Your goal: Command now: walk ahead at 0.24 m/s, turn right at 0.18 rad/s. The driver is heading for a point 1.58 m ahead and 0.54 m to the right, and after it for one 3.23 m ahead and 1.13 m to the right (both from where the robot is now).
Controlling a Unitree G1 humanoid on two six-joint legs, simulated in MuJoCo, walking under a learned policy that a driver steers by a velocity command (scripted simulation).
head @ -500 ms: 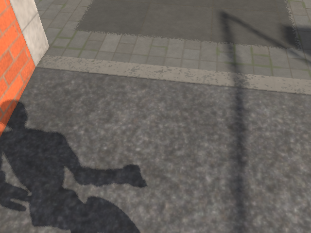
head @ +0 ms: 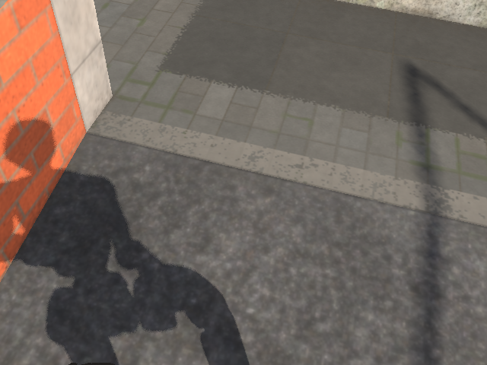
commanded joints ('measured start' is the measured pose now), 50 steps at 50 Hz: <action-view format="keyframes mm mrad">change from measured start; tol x32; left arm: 1 -58 3 -5 -73 19 9 -3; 50 60 83 37 -213 11 111 1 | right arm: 1 -101 -124 -31 -60 -6 -8 -30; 50 -233 -213 -95 -131 38 70 -74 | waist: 1 43 93 6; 12 97 -195 -483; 17 -4 32 -79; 50 3 242 -102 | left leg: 1 -70 174 55 -123 684 101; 8 218 273 72 235 1419 78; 9 160 218 88 410 1301 43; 11 -402 -60 -53 985 -311 -59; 13 -586 -39 -214 1202 -132 -54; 32 -128 -11 -114 109 133 -48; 35 40 506 -677 -26 289 266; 50 -67 327 -138 73 219 182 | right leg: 1 105 18 -40 -240 119 17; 8 360 111 -158 -613 -88 -81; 11 1048 -196 472 -763 684 -336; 14 774 -196 580 -1049 -69 -344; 31 549 -29 434 -922 -67 -196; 34 155 231 133 -423 -488 -30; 39 152 116 79 162 -164 103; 50 461 26 -73 -660 -220 45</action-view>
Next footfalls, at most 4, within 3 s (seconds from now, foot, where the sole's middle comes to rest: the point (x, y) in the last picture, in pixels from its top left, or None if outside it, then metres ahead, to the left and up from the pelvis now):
0.18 right None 0.28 -0.10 -0.73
0.64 left None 0.32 0.11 -0.73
1.06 right None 0.15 -0.11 -0.75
1.54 left None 0.26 0.10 -0.74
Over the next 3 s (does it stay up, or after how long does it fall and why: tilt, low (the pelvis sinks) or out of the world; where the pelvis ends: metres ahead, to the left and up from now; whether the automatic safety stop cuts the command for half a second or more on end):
stays up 0.20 -0.01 0.03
